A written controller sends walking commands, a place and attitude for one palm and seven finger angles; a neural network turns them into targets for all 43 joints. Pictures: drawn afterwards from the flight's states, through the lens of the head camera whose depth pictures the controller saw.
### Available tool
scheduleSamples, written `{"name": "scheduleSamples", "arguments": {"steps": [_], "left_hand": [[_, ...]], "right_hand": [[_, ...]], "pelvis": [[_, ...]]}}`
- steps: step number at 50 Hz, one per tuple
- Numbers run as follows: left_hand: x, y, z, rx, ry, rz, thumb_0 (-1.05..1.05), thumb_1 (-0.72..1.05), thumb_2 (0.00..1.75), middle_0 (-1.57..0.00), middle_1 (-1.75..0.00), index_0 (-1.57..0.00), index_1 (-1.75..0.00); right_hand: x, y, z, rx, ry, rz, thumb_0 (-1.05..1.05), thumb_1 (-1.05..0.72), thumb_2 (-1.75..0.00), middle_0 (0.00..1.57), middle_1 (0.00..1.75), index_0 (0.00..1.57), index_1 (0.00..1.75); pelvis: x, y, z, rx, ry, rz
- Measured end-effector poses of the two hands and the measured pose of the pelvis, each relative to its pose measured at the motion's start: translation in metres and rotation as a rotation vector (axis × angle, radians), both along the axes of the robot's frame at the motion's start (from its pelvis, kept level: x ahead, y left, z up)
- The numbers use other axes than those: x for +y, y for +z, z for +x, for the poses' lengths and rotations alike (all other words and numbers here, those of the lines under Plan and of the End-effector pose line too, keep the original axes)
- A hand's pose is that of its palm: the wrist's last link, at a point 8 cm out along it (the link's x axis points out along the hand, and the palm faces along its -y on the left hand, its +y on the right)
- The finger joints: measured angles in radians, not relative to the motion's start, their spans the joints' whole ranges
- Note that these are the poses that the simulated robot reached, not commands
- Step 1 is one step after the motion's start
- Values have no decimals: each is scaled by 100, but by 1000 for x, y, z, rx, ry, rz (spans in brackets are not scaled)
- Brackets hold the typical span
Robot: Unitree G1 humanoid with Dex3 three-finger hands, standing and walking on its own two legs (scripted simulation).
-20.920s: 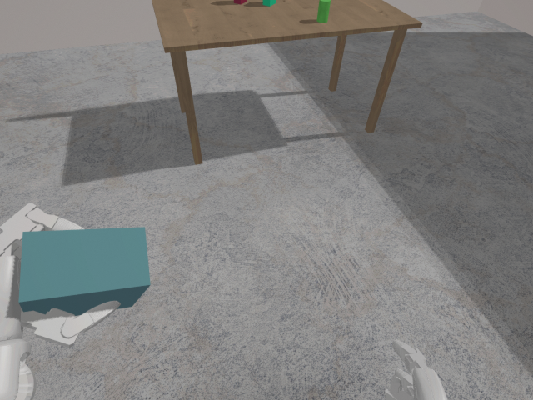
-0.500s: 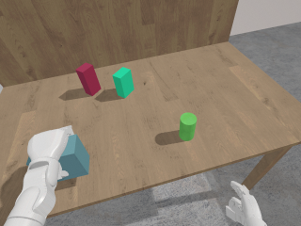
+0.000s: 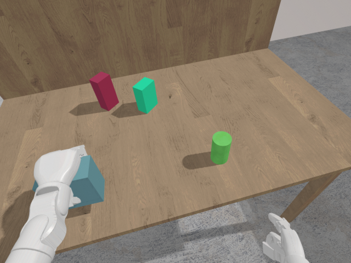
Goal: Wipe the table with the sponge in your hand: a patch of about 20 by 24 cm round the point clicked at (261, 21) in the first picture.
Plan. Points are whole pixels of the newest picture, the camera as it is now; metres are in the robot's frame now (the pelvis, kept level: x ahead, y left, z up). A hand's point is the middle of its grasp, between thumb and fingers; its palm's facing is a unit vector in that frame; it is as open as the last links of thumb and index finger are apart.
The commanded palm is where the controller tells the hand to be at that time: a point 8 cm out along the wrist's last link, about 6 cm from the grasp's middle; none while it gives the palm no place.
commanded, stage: move the sponge above the wiping area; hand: left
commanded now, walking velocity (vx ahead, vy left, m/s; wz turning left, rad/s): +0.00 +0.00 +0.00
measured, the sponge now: (76, 187) +0.26 +0.30 +0.00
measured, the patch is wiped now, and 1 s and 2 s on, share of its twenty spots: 0.00 0.00 0.00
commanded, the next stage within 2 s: lower the sponge onto the table in 0.28 s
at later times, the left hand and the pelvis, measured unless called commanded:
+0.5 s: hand (64, 183) +0.25 +0.31 +0.04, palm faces -0.06 -0.06 -1.00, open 10.4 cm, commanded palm +0.23 +0.30 +0.11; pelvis -0.01 +0.00 +0.00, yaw +0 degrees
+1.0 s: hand (71, 185) +0.25 +0.30 +0.03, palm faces -0.06 -0.06 -1.00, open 10.4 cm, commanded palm +0.24 +0.30 +0.09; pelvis -0.01 +0.00 +0.00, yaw +0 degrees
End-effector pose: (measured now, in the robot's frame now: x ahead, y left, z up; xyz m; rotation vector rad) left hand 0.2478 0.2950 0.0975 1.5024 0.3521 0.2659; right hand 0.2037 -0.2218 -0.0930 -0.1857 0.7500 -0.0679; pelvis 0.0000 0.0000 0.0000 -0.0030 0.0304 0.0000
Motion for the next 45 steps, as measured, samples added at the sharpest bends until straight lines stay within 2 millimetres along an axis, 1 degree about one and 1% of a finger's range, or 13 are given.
{"name": "scheduleSamples", "arguments": {"steps": [10, 20, 28, 35, 40, 45], "left_hand": [[-2, 4, -3, -3, -4, -2, -1, -52, 103, -67, -134, -71, -134], [10, 2, -14, 20, 28, -2, -1, -53, 103, -67, -134, -71, -134], [4, 4, -13, 1, -16, -2, -1, -53, 103, -67, -134, -71, -134], [1, 6, -11, -18, -9, 1, -1, -53, 103, -67, -134, -71, -134], [1, 2, -11, 4, 8, -1, -1, -53, 103, -67, -134, -71, -134], [-3, -5, -11, 23, -8, -6, -1, -53, 103, -67, -134, -71, -134]], "right_hand": [[3, 3, 3, -16, 10, 7, 2, -91, -90, 20, 30, 20, 30], [-2, 5, 3, -24, 13, -11, 2, -91, -90, 20, 30, 20, 30], [-2, 4, -2, -19, 4, -14, 2, -91, -90, 20, 30, 20, 30], [1, 3, -7, -12, -2, 0, 2, -91, -90, 20, 30, 20, 30], [2, 3, -9, -10, -1, 6, 2, -91, -90, 20, 30, 20, 30], [1, 2, -9, -11, 0, 2, 2, -91, -90, 20, 30, 20, 30]], "pelvis": [[0, 1, -1, -8, 0, 0], [-2, 1, -4, -17, 4, -3], [-1, 1, -7, -17, 2, -3], [0, 1, -9, -19, -2, -1], [0, 1, -10, -19, -3, -1], [0, 1, -10, -16, -3, -1]]}}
